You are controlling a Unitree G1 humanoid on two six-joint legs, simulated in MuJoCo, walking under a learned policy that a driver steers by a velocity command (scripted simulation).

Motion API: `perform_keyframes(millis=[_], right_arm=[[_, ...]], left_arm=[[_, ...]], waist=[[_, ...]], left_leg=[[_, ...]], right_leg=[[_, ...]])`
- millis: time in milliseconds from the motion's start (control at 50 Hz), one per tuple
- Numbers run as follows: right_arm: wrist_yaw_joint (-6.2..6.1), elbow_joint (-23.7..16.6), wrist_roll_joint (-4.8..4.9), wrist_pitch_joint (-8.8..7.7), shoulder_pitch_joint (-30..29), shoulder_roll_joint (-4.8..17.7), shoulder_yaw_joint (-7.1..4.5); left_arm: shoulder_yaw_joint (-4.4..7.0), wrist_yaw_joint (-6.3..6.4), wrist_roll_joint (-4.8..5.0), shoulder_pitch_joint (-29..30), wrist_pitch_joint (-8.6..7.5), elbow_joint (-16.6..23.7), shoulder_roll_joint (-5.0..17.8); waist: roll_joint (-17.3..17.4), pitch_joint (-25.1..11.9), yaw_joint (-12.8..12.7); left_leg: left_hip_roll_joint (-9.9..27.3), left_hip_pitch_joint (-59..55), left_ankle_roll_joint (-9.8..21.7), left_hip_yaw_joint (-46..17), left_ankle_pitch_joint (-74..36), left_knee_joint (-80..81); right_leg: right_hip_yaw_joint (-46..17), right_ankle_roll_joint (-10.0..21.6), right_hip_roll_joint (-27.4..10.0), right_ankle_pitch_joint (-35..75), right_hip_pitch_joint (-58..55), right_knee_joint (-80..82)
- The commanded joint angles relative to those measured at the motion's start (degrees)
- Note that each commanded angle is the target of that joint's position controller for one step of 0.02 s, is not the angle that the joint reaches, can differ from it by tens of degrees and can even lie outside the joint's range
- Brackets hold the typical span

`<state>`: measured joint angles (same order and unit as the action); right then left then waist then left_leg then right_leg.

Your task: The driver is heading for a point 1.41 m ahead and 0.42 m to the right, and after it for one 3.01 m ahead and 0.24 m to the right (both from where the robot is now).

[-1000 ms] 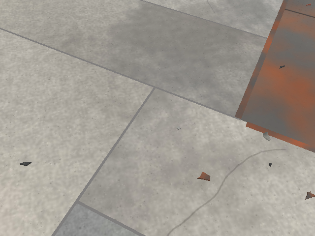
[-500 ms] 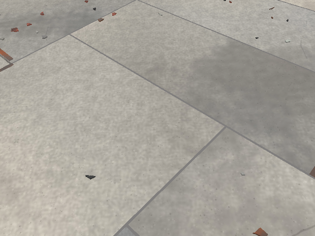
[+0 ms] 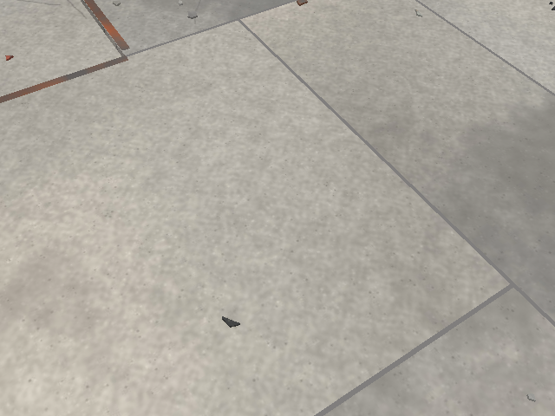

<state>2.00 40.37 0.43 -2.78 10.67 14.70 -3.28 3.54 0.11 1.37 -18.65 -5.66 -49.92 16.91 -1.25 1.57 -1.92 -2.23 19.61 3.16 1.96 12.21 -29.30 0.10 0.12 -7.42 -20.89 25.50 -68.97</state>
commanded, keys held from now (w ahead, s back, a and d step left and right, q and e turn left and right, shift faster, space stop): w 0.64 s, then w+e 0.36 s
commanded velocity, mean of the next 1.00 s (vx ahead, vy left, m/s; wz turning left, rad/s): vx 0.50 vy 0.00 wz -0.06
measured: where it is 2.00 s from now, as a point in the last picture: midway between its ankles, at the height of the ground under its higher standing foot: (358, 214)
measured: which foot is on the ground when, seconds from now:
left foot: down 0.00-0.38, up 0.40-0.88, down 0.90-1.00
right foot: up 0.00-0.36, down 0.38-0.90, up 0.92-1.00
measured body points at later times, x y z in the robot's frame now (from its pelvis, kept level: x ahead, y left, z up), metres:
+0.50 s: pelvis +0.29 -0.05 -0.01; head +0.33 -0.05 +0.44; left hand +0.45 +0.22 -0.11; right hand +0.34 -0.32 -0.14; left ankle +0.14 +0.09 -0.64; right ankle +0.38 -0.13 -0.73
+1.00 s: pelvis +0.57 +0.01 +0.00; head +0.60 +0.02 +0.44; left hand +0.63 +0.29 -0.14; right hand +0.73 -0.27 -0.09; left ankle +0.65 +0.11 -0.73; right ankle +0.42 -0.12 -0.66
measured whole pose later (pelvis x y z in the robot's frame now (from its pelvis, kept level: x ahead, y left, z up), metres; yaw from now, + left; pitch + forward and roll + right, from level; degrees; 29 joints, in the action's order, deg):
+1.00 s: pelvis +0.57 +0.01 +0.00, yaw -8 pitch +2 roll +0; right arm 1.2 43.1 -0.1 -6.2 5.5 14.7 -2.8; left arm 3.4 0.6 1.9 -21.1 -3.1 -48.4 17.0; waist -1.6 1.0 -2.4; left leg 0.5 23.6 0.9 1.8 9.6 -30.6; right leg -4.5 1.5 0.3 -26.9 18.3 -61.3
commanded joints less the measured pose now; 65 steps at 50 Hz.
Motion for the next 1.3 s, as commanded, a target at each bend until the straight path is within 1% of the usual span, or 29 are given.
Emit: perform_keyframes(millis=[20,120,200,260,320,360,380,400,420,440,460,480,520,560,620,700,780,820,880,900,920,940,960,980,1000,1020,1060,1180,1300], right_arm=[[-0.2,-2.0,-0.53,-1.64,1.7,6.2,-1.85],[-1.27,0.9,-0.3,-2.59,4.4,7.5,-2.0],[-2.01,2.8,0.16,-2.25,8.3,9.2,-2.2],[-2.17,4.9,0.72,-1.73,11.4,10.0,-2.48],[-2.52,6.0,0.89,-0.81,11.8,10.8,-2.86],[-2.73,6.1,0.63,-0.18,10.4,11.9,-3.03],[-2.89,5.8,0.32,0.15,10.1,10.8,-2.44],[-2.95,4.7,-1.16,-0.16,13.5,7.2,-1.03],[-2.1,5.3,-0.36,-1.41,20.8,0.9,0.79],[-1.71,5.4,1.06,-2.48,14.6,7.5,-0.56],[-1.55,2.9,2.16,-3.05,8.0,9.7,-1.13],[-1.82,2.2,1.6,-3.25,4.6,9.2,-0.87],[-2.01,2.4,0.52,-2.48,5.5,7.9,-1.25],[-2.25,3.4,0.52,-1.3,7.9,5.9,-0.95],[-2.52,2.0,-0.22,-0.66,3.2,5.1,-0.65],[-2.05,0.0,-0.5,-1.64,-5.2,3.8,-0.17],[-0.95,-1.8,0.22,-2.68,-12.1,3.9,0.01],[-0.38,-2.4,0.44,-3.31,-13.1,5.1,-0.32],[-0.39,-0.5,0.47,-4.12,-6.2,8.1,-1.64],[-0.89,1.5,-0.02,-4.37,1.5,10.8,-2.94],[-1.52,2.5,-0.92,-4.27,11.4,15.1,-4.03],[-1.22,3.9,-1.01,-3.46,13.4,18.6,-4.75],[-1.12,3.1,-0.62,-3.37,12.0,12.3,-3.34],[-1.3,2.8,-0.36,-3.44,8.8,9.1,-2.35],[-1.25,2.6,-0.68,-3.43,4.8,7.7,-1.74],[-1.19,2.8,-0.87,-3.42,2.3,6.0,-1.33],[-1.36,3.4,-1.18,-3.86,0.3,5.2,-1.3],[-2.22,5.8,-1.18,-4.0,1.3,8.5,-2.51],[-2.67,7.5,-0.04,-2.41,5.2,11.4,-3.3]], left_arm=[[1.27,-0.08,-0.55,-0.2,-0.03,4.2,4.5],[0.77,-0.19,-1.53,6.9,0.81,6.9,3.0],[-0.36,-1.57,-0.81,15.9,-0.13,9.4,1.4],[-0.48,-2.57,-0.52,20.1,-0.37,11.4,2.1],[-0.13,-3.38,-0.71,20.0,-0.55,12.4,3.6],[1.09,-3.08,-0.89,12.9,-0.5,11.0,6.1],[2.33,-2.55,-1.08,4.0,-0.39,8.6,8.6],[3.42,-2.03,-1.71,-5.2,-0.2,7.3,13.4],[3.6,-2.56,-1.27,-8.2,-0.17,5.7,14.5],[2.2,-2.36,-0.52,-7.7,-0.11,6.1,9.2],[1.62,-1.96,-0.63,-2.6,0.01,6.9,7.8],[1.23,-1.78,-1.18,1.5,0.16,7.7,7.0],[0.57,-1.86,-2.38,5.3,-0.22,8.2,4.8],[0.59,-2.0,-1.84,5.7,-0.82,7.7,4.7],[1.14,-1.38,-1.57,4.3,-0.97,6.3,6.6],[1.46,-0.53,-0.71,1.0,-0.07,4.9,7.6],[1.89,-0.12,-0.01,-3.2,1.0,3.2,8.6],[2.11,0.22,0.21,-3.6,1.61,2.9,8.8],[2.34,0.64,0.03,-2.0,2.4,3.1,8.9],[1.55,0.59,-0.4,-2.1,2.4,3.4,6.7],[0.06,0.57,-1.84,-2.1,2.36,5.4,2.5],[-1.04,0.39,-0.13,-10.1,1.25,6.9,-1.7],[0.45,0.53,1.21,-7.1,0.98,5.8,4.9],[1.42,0.56,1.43,-1.6,1.05,7.2,7.9],[1.51,0.76,0.99,0.5,1.39,7.5,7.1],[1.73,0.69,0.31,1.2,1.77,7.9,6.4],[1.83,0.19,0.61,0.2,2.99,8.2,4.5],[1.26,-0.57,0.09,5.8,4.15,11.5,2.0],[0.4,-2.78,-0.05,16.6,3.78,16.0,1.0]], waist=[[7.4,-4.5,0.7],[3.9,0.1,1.1],[4.0,2.7,4.6],[3.8,4.0,5.7],[4.7,2.6,4.4],[6.5,-2.8,0.1],[5.7,-8.8,-4.1],[-2.1,-18.5,-5.5],[-16.3,-26.6,-2.2],[-10.2,-23.1,-5.1],[-6.6,-13.6,-4.5],[-0.9,-8.4,-2.9],[-1.6,-5.0,1.2],[-2.7,-4.3,2.8],[-1.8,-1.3,2.4],[-1.2,0.5,-0.2],[-2.0,1.4,-2.6],[-2.9,1.3,-2.1],[-4.6,-1.7,2.7],[-3.3,-7.1,6.1],[4.8,-17.0,9.6],[22.0,-22.7,5.3],[14.4,-18.4,7.5],[10.2,-11.2,7.8],[6.7,-7.7,6.0],[7.5,-4.7,4.6],[9.0,-2.8,2.5],[4.9,0.2,2.7],[3.6,3.5,6.5]], left_leg=[[14.2,-11.3,11.2,-15.9,-10.8,17.8],[12.8,-10.1,11.0,-9.1,-19.1,21.0],[11.9,-10.6,9.1,-6.1,-14.2,22.4],[14.7,-17.3,8.7,-7.1,-14.1,20.4],[16.8,-24.0,7.1,-7.6,-22.2,15.7],[15.1,-25.2,5.5,-6.1,-41.7,5.9],[12.0,-21.0,3.7,-3.8,-44.4,-5.6],[7.6,-5.7,1.5,-1.7,-25.7,-25.2],[-2.8,14.0,-1.5,-5.7,18.9,-42.9],[0.0,20.6,-0.7,-11.1,20.4,-48.2],[3.1,24.2,-0.3,-8.8,15.3,-47.9],[5.9,22.6,-0.2,-7.2,10.4,-45.0],[9.2,16.1,-0.5,-7.4,5.5,-39.5],[10.0,13.7,-1.3,-6.7,4.4,-36.0],[10.9,17.6,-3.4,-5.9,-2.1,-28.2],[9.0,16.5,-4.5,-4.5,-14.6,-12.4],[6.0,13.2,-5.2,-3.8,-17.3,-3.1],[5.5,11.9,-4.4,-4.9,-14.7,0.2],[4.1,1.1,-2.1,-3.7,-9.1,3.8],[5.7,-10.9,-0.1,-4.6,-9.0,3.2],[17.2,-27.3,3.3,-16.0,-8.1,1.5],[27.9,-42.4,11.8,-40.9,3.9,8.0],[26.0,-38.3,10.4,-41.8,14.3,11.9],[24.0,-31.4,7.9,-32.4,13.3,12.6],[21.6,-24.3,6.7,-26.0,6.8,13.9],[19.8,-19.2,6.5,-21.1,2.0,15.5],[17.6,-13.8,6.1,-13.7,-3.7,18.6],[17.4,-13.9,7.0,-1.2,-14.8,21.6],[18.3,-19.8,5.3,6.2,-16.9,20.5]], right_leg=[[-2.8,0.5,-3.3,6.9,11.6,1.0],[-2.3,-1.6,-2.2,19.5,16.1,15.6],[0.2,-0.5,1.1,30.1,12.3,31.2],[-0.6,1.0,2.2,28.6,14.1,36.4],[-0.2,3.2,3.6,21.6,12.6,39.2],[3.2,5.4,7.5,17.3,0.9,39.7],[3.4,7.4,7.7,19.5,-12.7,39.2],[-10.5,12.4,-4.4,22.2,-33.7,35.8],[-39.4,20.6,-15.1,5.4,-49.7,45.5],[-41.6,17.8,-13.6,-2.6,-48.1,50.7],[-33.1,15.3,-12.2,-0.7,-39.7,51.8],[-27.0,14.3,-10.4,5.4,-30.5,53.1],[-19.8,13.7,-7.1,13.8,-19.1,56.1],[-15.5,14.4,-5.8,15.9,-15.4,59.1],[-10.9,14.9,-5.4,19.5,-13.9,62.0],[-6.4,12.5,-2.3,20.9,-14.7,62.0],[-7.7,11.9,-3.2,18.6,-17.4,58.9],[-10.3,11.2,-4.7,17.2,-20.1,56.1],[-12.2,8.9,-4.6,21.7,-20.7,48.4],[-9.9,7.1,-1.0,24.0,-17.3,38.7],[-5.9,4.5,4.0,10.4,-7.1,20.0],[-3.5,1.6,10.7,-13.9,13.4,2.5],[-8.4,1.5,7.1,-11.9,19.2,-4.2],[-7.7,2.0,4.9,-6.5,20.9,-4.9],[-6.7,1.7,2.6,-1.8,18.4,-3.5],[-7.0,1.4,1.2,1.3,16.9,-0.9],[-6.6,1.0,-0.4,4.4,12.6,1.5],[-5.3,-0.4,-0.6,16.2,15.8,14.0],[0.6,1.6,1.0,20.9,14.4,28.9]])
Keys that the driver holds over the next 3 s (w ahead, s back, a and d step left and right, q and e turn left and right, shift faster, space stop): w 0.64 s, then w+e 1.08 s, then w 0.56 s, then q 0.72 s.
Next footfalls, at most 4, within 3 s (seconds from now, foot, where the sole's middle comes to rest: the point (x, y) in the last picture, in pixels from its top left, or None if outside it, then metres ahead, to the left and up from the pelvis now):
0.38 right None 0.42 -0.13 -0.77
0.90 left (250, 320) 0.69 0.11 -0.77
1.44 right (371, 257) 0.90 -0.21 -0.77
1.92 left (356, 165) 1.25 -0.20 -0.77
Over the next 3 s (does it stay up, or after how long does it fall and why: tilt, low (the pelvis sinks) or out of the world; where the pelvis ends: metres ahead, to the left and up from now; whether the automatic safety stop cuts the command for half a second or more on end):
stays up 1.34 -0.39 0.00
